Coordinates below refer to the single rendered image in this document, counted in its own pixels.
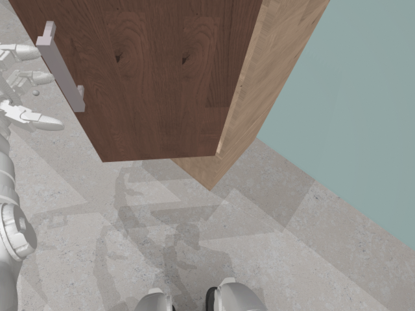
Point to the cupboard door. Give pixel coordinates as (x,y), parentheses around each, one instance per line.
(158,75)

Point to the robot thigh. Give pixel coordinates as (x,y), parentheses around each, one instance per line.
(234,296)
(155,302)

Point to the right robot thigh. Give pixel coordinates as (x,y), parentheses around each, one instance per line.
(234,296)

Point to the left robot thigh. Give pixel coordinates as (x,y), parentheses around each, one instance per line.
(155,302)

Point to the handle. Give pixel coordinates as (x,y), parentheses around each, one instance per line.
(57,66)

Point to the robot left forearm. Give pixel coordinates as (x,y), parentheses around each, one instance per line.
(7,175)

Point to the left robot hand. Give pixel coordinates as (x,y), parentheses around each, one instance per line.
(19,84)

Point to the robot left upper arm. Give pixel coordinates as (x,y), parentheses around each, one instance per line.
(17,240)

